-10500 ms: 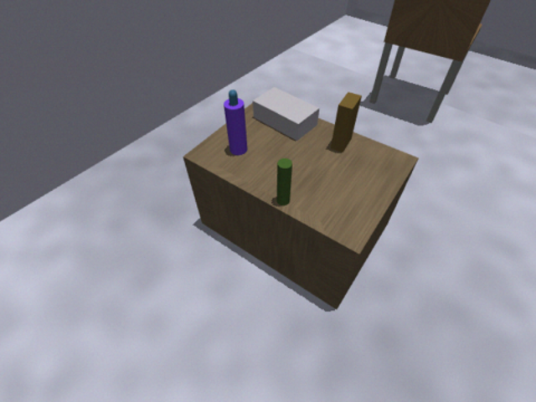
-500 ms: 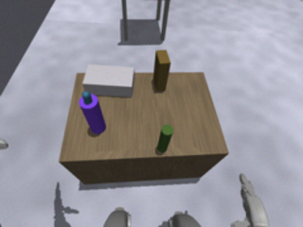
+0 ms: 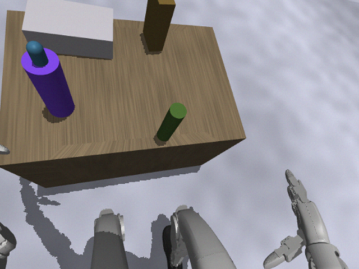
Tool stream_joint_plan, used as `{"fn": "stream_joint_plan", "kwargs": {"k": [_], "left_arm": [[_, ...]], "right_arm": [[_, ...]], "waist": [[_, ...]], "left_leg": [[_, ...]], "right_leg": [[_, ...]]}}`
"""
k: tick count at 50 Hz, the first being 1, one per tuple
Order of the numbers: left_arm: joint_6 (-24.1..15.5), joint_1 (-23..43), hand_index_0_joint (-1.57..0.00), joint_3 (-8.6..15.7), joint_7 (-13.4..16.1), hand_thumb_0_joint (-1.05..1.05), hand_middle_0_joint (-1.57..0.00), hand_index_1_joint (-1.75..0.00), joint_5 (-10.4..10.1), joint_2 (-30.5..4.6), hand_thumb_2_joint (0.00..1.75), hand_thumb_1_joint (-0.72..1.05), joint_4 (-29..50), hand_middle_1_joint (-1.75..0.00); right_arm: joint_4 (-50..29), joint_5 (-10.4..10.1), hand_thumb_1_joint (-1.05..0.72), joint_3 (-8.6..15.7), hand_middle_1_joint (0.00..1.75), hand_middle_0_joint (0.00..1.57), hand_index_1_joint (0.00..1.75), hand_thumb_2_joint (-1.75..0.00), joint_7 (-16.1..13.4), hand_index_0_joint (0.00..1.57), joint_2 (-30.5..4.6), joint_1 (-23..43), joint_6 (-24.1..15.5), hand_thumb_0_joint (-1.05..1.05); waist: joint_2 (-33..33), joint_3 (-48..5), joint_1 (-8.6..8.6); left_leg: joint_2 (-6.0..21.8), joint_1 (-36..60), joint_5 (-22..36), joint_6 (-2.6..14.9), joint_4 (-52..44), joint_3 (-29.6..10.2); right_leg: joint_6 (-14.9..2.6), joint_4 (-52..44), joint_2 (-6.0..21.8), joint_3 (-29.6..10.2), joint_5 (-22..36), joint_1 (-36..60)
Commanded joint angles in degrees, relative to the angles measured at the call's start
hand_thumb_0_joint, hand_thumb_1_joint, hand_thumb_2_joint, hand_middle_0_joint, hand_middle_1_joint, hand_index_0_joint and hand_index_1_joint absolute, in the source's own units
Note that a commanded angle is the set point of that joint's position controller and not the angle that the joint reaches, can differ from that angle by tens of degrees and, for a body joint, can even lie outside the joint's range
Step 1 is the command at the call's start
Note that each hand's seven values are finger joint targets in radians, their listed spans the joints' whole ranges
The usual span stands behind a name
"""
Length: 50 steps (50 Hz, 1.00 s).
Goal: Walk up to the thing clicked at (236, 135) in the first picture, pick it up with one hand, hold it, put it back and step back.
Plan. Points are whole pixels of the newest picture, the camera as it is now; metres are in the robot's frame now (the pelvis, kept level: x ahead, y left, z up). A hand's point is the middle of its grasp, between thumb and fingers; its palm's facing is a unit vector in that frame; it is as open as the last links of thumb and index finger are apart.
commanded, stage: approach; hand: left
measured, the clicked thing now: (50, 82) +0.54 +0.24 -0.09
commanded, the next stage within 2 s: close in in 0.10 s
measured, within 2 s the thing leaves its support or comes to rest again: neither
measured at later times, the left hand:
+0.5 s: hand (43, 107) +0.51 +0.27 -0.15, palm faces +0.28 -0.96 +0.03, open 17.6 cm
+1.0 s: hand (59, 113) +0.49 +0.23 -0.14, palm faces +0.26 -0.97 +0.02, open 17.6 cm
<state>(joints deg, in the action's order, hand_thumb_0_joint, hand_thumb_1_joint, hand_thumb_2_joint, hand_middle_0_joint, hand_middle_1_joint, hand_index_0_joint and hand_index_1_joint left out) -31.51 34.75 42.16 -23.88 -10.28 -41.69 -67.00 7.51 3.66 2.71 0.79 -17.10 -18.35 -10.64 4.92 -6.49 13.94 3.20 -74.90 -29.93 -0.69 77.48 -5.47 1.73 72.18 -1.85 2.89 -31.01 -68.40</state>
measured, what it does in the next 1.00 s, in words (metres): lowers itself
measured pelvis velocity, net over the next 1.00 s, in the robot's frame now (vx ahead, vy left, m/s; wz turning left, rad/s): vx -0.02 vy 0.00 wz -0.03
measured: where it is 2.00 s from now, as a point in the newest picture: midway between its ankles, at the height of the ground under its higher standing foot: (143, 263)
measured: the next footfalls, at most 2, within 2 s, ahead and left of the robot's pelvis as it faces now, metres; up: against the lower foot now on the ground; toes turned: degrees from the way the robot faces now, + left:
none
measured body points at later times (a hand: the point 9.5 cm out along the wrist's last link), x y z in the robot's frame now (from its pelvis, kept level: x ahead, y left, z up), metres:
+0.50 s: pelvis -0.02 -0.01 -0.10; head +0.20 +0.10 +0.28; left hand +0.49 +0.32 -0.15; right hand +0.15 -0.27 -0.01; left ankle +0.04 +0.12 -0.61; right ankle +0.03 -0.15 -0.61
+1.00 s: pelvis -0.02 +0.00 -0.08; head +0.18 +0.09 +0.32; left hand +0.47 +0.28 -0.14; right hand +0.16 -0.26 +0.03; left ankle +0.04 +0.12 -0.61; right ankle +0.03 -0.15 -0.61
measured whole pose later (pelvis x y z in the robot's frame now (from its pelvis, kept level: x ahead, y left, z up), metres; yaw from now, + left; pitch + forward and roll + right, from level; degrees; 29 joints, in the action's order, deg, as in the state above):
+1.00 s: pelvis -0.02 +0.00 -0.08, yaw -2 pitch +33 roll -7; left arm -34.5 39.9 32.8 -2.1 0.1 -34.1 -64.1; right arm -21.7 4.1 6.6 6.1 -18.5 -26.1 -2.5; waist 3.3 -10.0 20.9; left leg 2.7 -93.7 -34.2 -0.9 94.5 -6.5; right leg 1.9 90.4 -1.9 3.2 -36.3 -87.3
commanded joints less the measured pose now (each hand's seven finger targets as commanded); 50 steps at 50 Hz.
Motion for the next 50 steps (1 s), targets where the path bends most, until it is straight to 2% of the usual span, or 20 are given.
{"fn": "stream_joint_plan", "kwargs": {"k": [1, 3, 5, 8, 12, 17, 21, 24, 25, 27, 29, 30, 34, 35, 37, 38, 41, 43, 47, 50], "left_arm": [[-6.9, 21.9, -0.05, -0.5, 1.9, 0.00, -0.08, -0.07, 2.1, -21.9, 0.03, -0.61, 14.1, -0.05], [-6.7, 22.7, -0.06, -1.3, 2.7, 0.00, -0.07, -0.07, 3.7, -21.8, 0.02, -0.61, 11.1, -0.05], [-6.4, 19.8, -0.06, -1.9, 3.5, 0.00, -0.07, -0.07, 3.9, -19.3, 0.03, -0.61, 4.9, -0.05], [-7.3, 22.1, -0.06, -1.7, 4.6, 0.00, -0.07, -0.06, 3.5, -18.4, 0.03, -0.61, 4.5, -0.05], [-8.3, 23.0, -0.06, -1.7, 7.3, 0.00, -0.06, -0.04, 5.3, -17.7, 0.01, -0.59, 2.5, -0.05], [-8.9, 28.1, -0.08, 0.7, 12.4, 0.00, -0.06, -0.05, 7.5, -22.5, 0.02, -0.61, 9.2, -0.06], [-7.8, 29.9, -0.08, 0.3, 15.3, 0.00, -0.07, -0.05, 10.5, -24.8, 0.02, -0.58, 17.2, -0.06], [-5.8, 28.9, -0.08, -0.8, 16.1, 0.00, -0.07, -0.06, 11.2, -23.1, 0.02, -0.59, 22.5, -0.06], [-4.9, 26.9, -0.08, -1.7, 16.1, 0.00, -0.08, -0.05, 11.0, -20.9, 0.02, -0.58, 21.2, -0.06], [-3.1, 23.7, -0.08, -4.5, 15.8, 0.00, -0.08, -0.05, 10.3, -14.1, 0.00, -0.59, 17.0, -0.05], [-1.7, 21.6, -0.08, -6.0, 15.8, 0.00, -0.08, -0.04, 9.5, -11.4, 0.00, -0.60, 15.3, -0.05], [-0.9, 19.5, -0.09, -7.2, 15.8, 0.00, -0.08, -0.05, 9.0, -7.9, 0.00, -0.61, 12.2, -0.06], [-2.3, 20.6, -0.09, -5.9, 18.8, 0.00, -0.07, -0.04, 7.7, -8.6, 0.00, -0.59, 13.7, -0.06], [-3.0, 20.6, -0.09, -5.5, 19.7, 0.00, -0.07, -0.04, 7.4, -7.4, 0.00, -0.61, 12.9, -0.06], [-4.4, 19.5, -0.10, -7.6, 20.6, 0.00, -0.07, -0.05, 7.5, -3.9, 0.00, -0.61, 9.5, -0.07], [-5.2, 19.1, -0.09, -6.6, 21.1, 0.00, -0.07, -0.04, 7.9, -5.7, 0.00, -0.61, 10.9, -0.06], [-6.7, 22.2, -0.09, -8.7, 21.4, 0.00, -0.07, -0.04, 9.0, -4.6, 0.00, -0.61, 13.3, -0.06], [-7.2, 23.1, -0.09, -9.2, 21.2, 0.00, -0.07, -0.05, 9.5, -5.7, 0.01, -0.61, 14.9, -0.06], [-7.5, 24.6, -0.12, -9.9, 21.9, 0.00, -0.12, -0.05, 10.3, -5.2, 0.01, -0.61, 15.1, -0.04], [-7.9, 26.4, -0.30, -9.2, 23.7, 0.00, -0.29, -0.17, 11.4, -7.3, 0.05, -0.61, 16.8, -0.17]], "right_arm": [[-7.4, 1.0, 0.50, 7.1, 0.05, 0.05, 0.05, -0.06, -0.7, 0.05, -11.3, -1.8, -1.5, 0.00], [-12.6, 1.3, 0.50, 7.8, 0.05, 0.05, 0.05, -0.06, -0.6, 0.05, -12.3, -1.0, -1.3, 0.00], [-14.1, 1.4, 0.50, 8.2, 0.05, 0.05, 0.05, -0.06, -0.4, 0.05, -13.0, -2.6, -0.8, 0.00], [-17.3, 1.3, 0.51, 8.3, 0.05, 0.05, 0.05, -0.06, 0.3, 0.05, -12.6, -4.1, -0.2, 0.00], [-24.3, 1.3, 0.53, 9.5, 0.05, 0.05, 0.05, -0.05, 1.2, 0.05, -13.2, -6.9, 0.2, 0.00], [-32.2, 1.2, 0.53, 10.9, 0.05, 0.05, 0.05, -0.05, 2.4, 0.05, -13.7, -8.9, 1.8, 0.00], [-32.8, 1.5, 0.52, 12.8, 0.05, 0.05, 0.05, -0.05, 3.0, 0.05, -14.3, -10.7, 4.1, 0.00], [-31.1, 1.4, 0.51, 13.9, 0.05, 0.05, 0.05, -0.06, 3.0, 0.05, -14.1, -12.4, 5.8, 0.00], [-31.0, 1.2, 0.51, 12.7, 0.05, 0.05, 0.05, -0.06, 3.1, 0.05, -13.1, -12.0, 6.1, 0.00], [-29.1, 1.1, 0.51, 12.5, 0.05, 0.05, 0.05, -0.05, 3.2, 0.05, -12.2, -11.1, 6.5, 0.00], [-28.6, 0.8, 0.52, 10.0, 0.05, 0.05, 0.05, -0.05, 3.2, 0.05, -10.5, -10.0, 6.7, 0.00], [-31.2, 0.6, 0.52, 9.4, 0.05, 0.05, 0.05, -0.05, 3.2, 0.05, -10.6, -7.8, 6.7, 0.00], [-33.4, -0.1, 0.54, 10.7, 0.05, 0.05, 0.05, -0.04, 2.8, 0.05, -11.7, -6.7, 6.2, 0.00], [-34.0, 0.0, 0.54, 11.0, 0.05, 0.05, 0.05, -0.04, 2.9, 0.05, -12.0, -7.6, 6.3, 0.00], [-36.8, -0.2, 0.54, 11.8, 0.05, 0.05, 0.05, -0.05, 2.9, 0.05, -12.0, -8.8, 5.8, 0.00], [-36.6, -0.3, 0.54, 12.2, 0.05, 0.05, 0.05, -0.05, 2.9, 0.05, -12.3, -9.8, 5.8, 0.00], [-39.1, -0.3, 0.53, 13.3, 0.05, 0.05, 0.05, -0.05, 3.0, 0.05, -12.4, -13.2, 5.8, 0.00], [-39.0, -0.5, 0.53, 13.3, 0.05, 0.05, 0.05, -0.05, 3.1, 0.05, -12.1, -14.5, 5.7, 0.00], [-35.9, 0.0, 0.52, 12.5, 0.05, 0.05, 0.05, -0.05, 3.6, 0.05, -11.1, -13.5, 6.7, 0.00], [-36.3, 0.3, 0.52, 12.0, 0.05, 0.05, 0.05, -0.05, 4.3, 0.05, -10.5, -11.1, 7.2, 0.00]], "waist": [[-32.3, -33.9, -1.93], [-30.9, -36.6, -0.08], [-28.2, -33.4, 1.25], [-26.8, -34.2, 2.68], [-23.8, -33.6, 4.99], [-27.3, -40.6, 5.04], [-36.1, -47.9, 2.91], [-41.1, -47.4, 1.86], [-40.9, -45.1, 1.45], [-38.1, -38.3, 2.60], [-32.9, -33.0, 2.89], [-28.6, -31.4, 3.44], [-21.0, -29.7, 4.33], [-19.4, -30.2, 4.99], [-15.3, -31.0, 6.86], [-14.8, -32.3, 5.97], [-18.3, -37.1, 7.58], [-20.8, -37.5, 7.55], [-25.9, -34.7, 6.10], [-29.8, -33.6, 4.43]], "left_leg": [[0.8, 36.1, 25.2, -1.39, -5.0, -1.4], [0.9, 33.7, 22.6, -1.23, -3.0, -1.7], [0.6, 28.1, 18.5, -0.78, -1.5, -1.9], [0.7, 24.7, 19.5, -0.30, 2.1, -2.5], [0.1, 17.2, 14.9, 0.54, 5.1, -2.4], [-0.6, 15.8, 12.7, 0.80, 7.4, -1.8], [-0.9, 22.6, 20.5, 0.15, 9.0, -0.9], [-0.6, 26.7, 24.2, -0.72, 7.8, -0.7], [-0.5, 26.2, 23.8, -0.88, 7.1, -0.7], [-0.4, 22.6, 20.7, -0.66, 6.3, -0.7], [-0.5, 16.8, 16.7, 0.31, 6.6, 0.1], [-0.5, 14.3, 14.3, 0.67, 6.3, -0.1], [-0.8, 6.3, 6.9, 1.67, 6.5, 0.1], [-0.9, 6.5, 7.3, 1.77, 6.5, -0.1], [-1.3, 4.9, 6.9, 2.26, 6.9, -0.1], [-1.5, 5.6, 7.6, 2.31, 6.9, 0.1], [-1.6, 11.7, 11.7, 2.14, 6.7, 0.2], [-1.7, 13.7, 13.1, 1.87, 6.8, 0.5], [-1.5, 16.2, 12.3, 0.93, 5.4, 0.4], [-1.1, 18.4, 11.5, 0.07, 4.1, -0.3]], "right_leg": [[-4.41, -0.6, -0.8, 1.4, 11.4, -6.7], [-4.51, 1.0, -1.2, 1.7, 10.4, -8.0], [-4.41, 2.6, -1.4, 2.1, 9.2, -9.5], [-4.27, 5.6, -1.8, 2.6, 9.8, -13.0], [-4.10, 8.9, -2.0, 2.8, 9.5, -13.8], [-3.78, 11.3, -1.8, 1.8, 9.0, -11.7], [-3.98, 12.9, -1.7, 0.8, 12.8, -11.1], [-4.35, 12.5, -1.9, 0.9, 13.4, -11.6], [-4.43, 12.2, -2.0, 1.2, 12.7, -11.9], [-4.31, 10.8, -2.0, 1.5, 10.9, -13.2], [-3.82, 9.1, -1.9, 1.2, 10.4, -11.4], [-3.65, 8.5, -1.9, 1.4, 9.5, -11.0], [-2.72, 7.5, -1.7, 0.4, 7.1, -8.1], [-2.75, 7.7, -1.8, 0.9, 7.6, -7.9], [-2.27, 7.1, -1.7, 0.5, 8.1, -6.0], [-2.28, 7.2, -1.7, 0.2, 8.8, -4.9], [-2.57, 7.4, -1.7, 0.1, 12.6, -5.0], [-2.58, 7.3, -1.4, -0.4, 14.0, -4.7], [-3.36, 8.3, -1.2, 0.5, 11.1, -9.0], [-3.94, 9.3, -1.3, 1.3, 8.0, -12.7]]}}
